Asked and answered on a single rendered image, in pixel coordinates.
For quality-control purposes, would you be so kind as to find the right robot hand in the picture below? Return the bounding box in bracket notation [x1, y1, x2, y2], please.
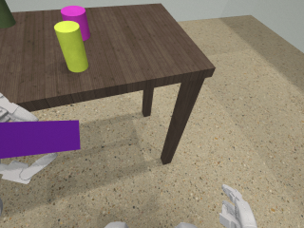
[219, 184, 257, 228]

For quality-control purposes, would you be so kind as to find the table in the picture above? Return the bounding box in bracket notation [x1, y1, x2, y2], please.
[0, 3, 216, 165]

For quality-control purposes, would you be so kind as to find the left robot hand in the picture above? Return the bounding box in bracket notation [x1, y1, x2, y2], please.
[0, 93, 58, 184]

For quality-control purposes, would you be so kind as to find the sponge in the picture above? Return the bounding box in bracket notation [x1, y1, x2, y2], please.
[0, 120, 81, 159]

